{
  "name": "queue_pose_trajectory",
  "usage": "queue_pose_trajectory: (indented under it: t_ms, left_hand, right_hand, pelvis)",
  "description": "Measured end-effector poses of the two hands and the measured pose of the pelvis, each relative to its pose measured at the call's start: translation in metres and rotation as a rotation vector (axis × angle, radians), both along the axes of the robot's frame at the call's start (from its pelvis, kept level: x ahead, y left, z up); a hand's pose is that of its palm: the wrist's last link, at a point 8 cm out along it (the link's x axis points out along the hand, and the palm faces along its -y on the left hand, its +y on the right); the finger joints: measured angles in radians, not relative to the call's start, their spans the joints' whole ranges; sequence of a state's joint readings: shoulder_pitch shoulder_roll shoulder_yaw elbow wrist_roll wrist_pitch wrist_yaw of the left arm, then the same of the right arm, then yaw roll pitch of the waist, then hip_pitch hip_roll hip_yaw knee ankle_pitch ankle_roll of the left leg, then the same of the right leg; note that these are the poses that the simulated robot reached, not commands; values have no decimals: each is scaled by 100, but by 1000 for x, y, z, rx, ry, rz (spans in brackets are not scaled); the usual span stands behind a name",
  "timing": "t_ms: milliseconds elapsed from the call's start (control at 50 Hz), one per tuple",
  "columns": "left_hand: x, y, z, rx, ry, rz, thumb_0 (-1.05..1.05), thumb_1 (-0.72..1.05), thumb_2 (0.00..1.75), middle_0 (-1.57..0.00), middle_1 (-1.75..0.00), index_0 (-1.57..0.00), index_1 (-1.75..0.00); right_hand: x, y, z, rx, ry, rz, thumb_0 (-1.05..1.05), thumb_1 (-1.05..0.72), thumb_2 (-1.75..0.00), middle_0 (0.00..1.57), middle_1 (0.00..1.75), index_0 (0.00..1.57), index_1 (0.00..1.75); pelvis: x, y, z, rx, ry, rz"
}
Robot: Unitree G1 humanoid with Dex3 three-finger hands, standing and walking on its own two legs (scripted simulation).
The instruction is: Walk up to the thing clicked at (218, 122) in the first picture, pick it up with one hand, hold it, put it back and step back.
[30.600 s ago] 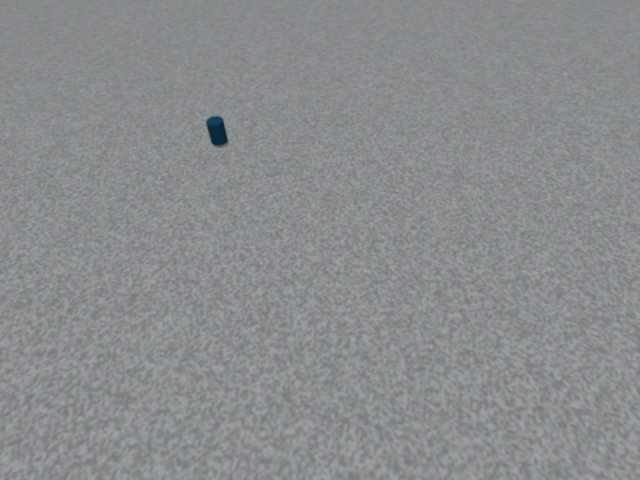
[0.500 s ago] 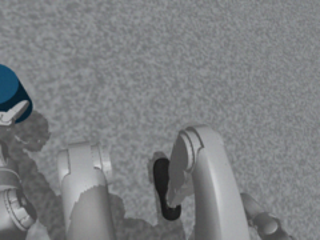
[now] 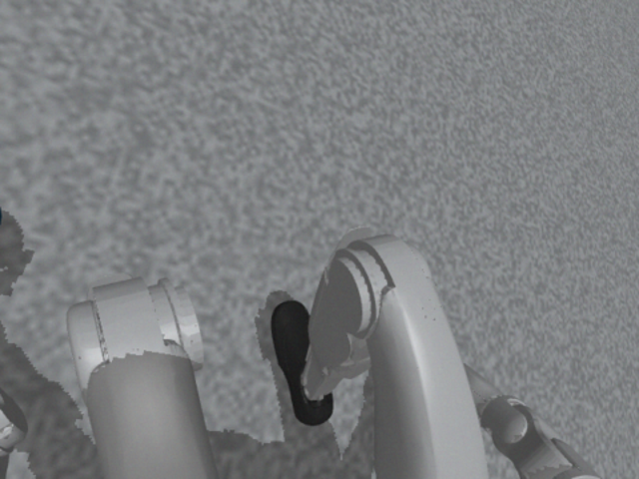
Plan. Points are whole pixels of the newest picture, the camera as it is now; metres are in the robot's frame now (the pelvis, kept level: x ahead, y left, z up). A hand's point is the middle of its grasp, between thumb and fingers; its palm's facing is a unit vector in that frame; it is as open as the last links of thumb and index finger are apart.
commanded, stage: lower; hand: left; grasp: from the side
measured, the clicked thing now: out of the picture +0.43 +0.31 -0.18
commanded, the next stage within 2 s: loosen in 0.86 s
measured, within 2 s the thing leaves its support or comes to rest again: rests again in 1.00 s
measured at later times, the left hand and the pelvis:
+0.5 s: hand out of the picture +0.43 +0.31 -0.17, palm faces +0.50 -0.86 +0.00, open 11.9 cm; pelvis -0.01 +0.01 +0.00, yaw -2 degrees
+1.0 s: hand out of the picture +0.42 +0.31 -0.19, palm faces +0.52 -0.86 +0.01, open 11.9 cm; pelvis -0.01 +0.01 +0.00, yaw -3 degrees
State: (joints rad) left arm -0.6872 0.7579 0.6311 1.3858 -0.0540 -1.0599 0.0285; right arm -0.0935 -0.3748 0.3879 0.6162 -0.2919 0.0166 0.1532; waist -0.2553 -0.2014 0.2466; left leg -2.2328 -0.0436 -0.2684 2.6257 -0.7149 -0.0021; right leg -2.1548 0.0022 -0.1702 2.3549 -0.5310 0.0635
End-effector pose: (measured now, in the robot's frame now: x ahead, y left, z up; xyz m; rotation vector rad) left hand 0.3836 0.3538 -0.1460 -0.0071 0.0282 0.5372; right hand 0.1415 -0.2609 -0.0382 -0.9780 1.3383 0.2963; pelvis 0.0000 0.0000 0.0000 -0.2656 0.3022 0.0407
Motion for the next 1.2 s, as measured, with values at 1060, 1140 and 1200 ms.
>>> queue_pose_trajectory:
  t_ms: [1060,1140,1200]
  left_hand:
    - [-8,-9,-45,-26,11,11,1,-57,103,-67,-90,-61,-91]
    - [-8,-7,-46,-29,-2,27,1,-52,93,-69,-84,-63,-85]
    - [-6,-7,-45,-28,-12,23,0,-50,82,-69,-78,-65,-79]
  right_hand:
    - [-9,23,26,-98,43,150,0,-91,-91,20,30,20,30]
    - [-7,25,27,-100,46,157,0,-91,-90,20,30,20,30]
    - [-6,25,28,-105,47,160,0,-92,-90,20,30,20,30]
  pelvis:
    - [-12,13,-3,-84,-110,-43]
    - [-12,14,-3,-86,-111,-43]
    - [-11,14,-3,-89,-111,-43]
